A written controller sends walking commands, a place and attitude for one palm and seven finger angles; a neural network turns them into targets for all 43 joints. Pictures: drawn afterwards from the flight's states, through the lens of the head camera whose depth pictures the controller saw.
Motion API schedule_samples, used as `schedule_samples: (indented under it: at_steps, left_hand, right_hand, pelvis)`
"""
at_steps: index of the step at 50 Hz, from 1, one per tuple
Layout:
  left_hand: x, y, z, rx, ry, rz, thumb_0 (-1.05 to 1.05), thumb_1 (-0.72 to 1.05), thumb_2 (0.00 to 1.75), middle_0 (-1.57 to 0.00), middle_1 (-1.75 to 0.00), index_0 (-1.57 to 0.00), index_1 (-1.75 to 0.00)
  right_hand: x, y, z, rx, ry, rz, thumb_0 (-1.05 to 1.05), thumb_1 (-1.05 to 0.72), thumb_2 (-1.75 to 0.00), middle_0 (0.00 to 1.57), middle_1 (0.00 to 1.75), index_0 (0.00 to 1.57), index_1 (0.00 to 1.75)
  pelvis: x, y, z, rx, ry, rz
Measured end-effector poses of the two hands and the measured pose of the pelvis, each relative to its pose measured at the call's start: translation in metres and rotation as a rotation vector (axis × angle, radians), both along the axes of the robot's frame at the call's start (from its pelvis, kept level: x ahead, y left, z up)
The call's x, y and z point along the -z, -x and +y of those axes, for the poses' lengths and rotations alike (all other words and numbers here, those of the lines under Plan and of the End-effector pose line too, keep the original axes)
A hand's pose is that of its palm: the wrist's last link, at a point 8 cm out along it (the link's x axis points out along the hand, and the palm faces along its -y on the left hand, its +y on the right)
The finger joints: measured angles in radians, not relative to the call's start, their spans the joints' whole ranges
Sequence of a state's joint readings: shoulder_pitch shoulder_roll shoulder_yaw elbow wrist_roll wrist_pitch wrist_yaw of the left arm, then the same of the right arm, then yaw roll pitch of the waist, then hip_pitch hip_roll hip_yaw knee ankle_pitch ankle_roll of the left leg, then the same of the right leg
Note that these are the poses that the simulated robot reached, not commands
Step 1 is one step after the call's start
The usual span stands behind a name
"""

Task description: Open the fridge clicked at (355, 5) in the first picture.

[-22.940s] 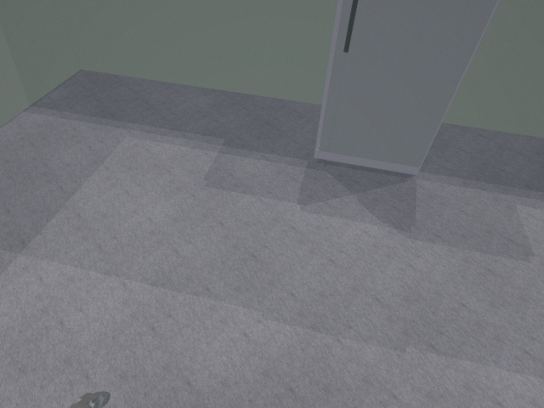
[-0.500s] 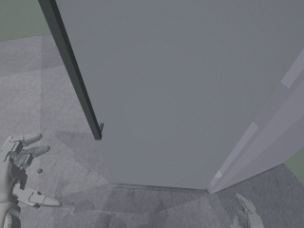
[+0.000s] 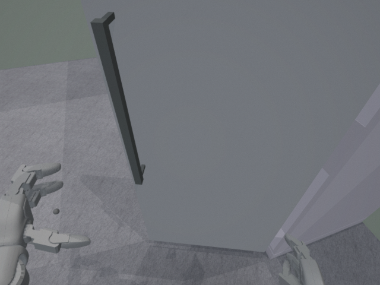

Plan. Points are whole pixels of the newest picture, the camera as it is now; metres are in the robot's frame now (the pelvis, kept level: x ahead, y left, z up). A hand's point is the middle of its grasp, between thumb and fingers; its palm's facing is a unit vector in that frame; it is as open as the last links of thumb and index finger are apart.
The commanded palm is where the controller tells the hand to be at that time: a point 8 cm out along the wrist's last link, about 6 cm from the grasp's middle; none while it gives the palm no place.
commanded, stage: draw the hand back to the body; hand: left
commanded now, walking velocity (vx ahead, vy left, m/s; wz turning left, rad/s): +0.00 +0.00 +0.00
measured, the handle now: (128, 119) +0.42 +0.20 +0.14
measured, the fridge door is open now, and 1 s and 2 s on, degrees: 65 65 65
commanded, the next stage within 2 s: step back with the hand held close in 0.94 s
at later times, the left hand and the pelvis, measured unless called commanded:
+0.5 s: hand (51, 179) +0.22 +0.26 +0.17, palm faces +0.45 -0.80 -0.41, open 9.3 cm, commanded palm +0.17 +0.29 +0.19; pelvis +0.03 -0.01 +0.02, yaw -1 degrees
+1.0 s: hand (54, 180) +0.21 +0.25 +0.18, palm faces +0.46 -0.80 -0.40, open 7.4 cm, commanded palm +0.17 +0.28 +0.20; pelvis +0.02 -0.02 +0.03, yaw -1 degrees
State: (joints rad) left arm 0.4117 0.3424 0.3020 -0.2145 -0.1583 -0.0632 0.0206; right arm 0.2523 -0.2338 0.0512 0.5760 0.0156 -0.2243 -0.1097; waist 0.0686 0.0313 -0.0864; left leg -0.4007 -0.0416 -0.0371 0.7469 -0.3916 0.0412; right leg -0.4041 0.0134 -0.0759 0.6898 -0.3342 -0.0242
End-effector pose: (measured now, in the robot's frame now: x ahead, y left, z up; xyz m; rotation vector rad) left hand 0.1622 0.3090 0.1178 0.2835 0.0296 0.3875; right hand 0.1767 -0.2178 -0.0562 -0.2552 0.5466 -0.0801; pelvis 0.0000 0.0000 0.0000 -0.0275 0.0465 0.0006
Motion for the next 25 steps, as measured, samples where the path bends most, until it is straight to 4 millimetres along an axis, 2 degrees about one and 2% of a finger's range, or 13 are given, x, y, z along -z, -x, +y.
schedule_samples:
  at_steps: [9, 16, 25]
  left_hand:
    - [-0.034, -0.002, -0.001, -0.050, -0.130, -0.006, -0.01, -0.09, 0.42, -0.24, -0.88, -0.24, -0.89]
    - [-0.047, -0.009, -0.006, -0.070, -0.149, -0.027, -0.01, 0.16, 0.54, -0.23, -0.74, -0.23, -0.74]
    - [-0.072, -0.018, -0.015, -0.053, -0.199, -0.094, 0.00, 0.48, 0.70, -0.22, -0.54, -0.22, -0.55]
  right_hand:
    - [-0.001, -0.001, 0.005, 0.009, -0.030, 0.052, 0.01, -0.90, -0.90, 0.20, 0.30, 0.20, 0.30]
    - [0.001, -0.005, -0.003, 0.010, -0.024, 0.091, 0.01, -0.90, -0.90, 0.20, 0.30, 0.20, 0.30]
    - [-0.005, -0.021, -0.014, 0.011, -0.021, 0.079, 0.01, -0.90, -0.90, 0.20, 0.30, 0.20, 0.30]
  pelvis:
    - [-0.014, -0.011, 0.001, 0.017, -0.013, -0.052]
    - [-0.020, -0.020, -0.002, 0.018, -0.018, -0.072]
    - [-0.023, -0.029, -0.010, 0.020, -0.022, -0.080]
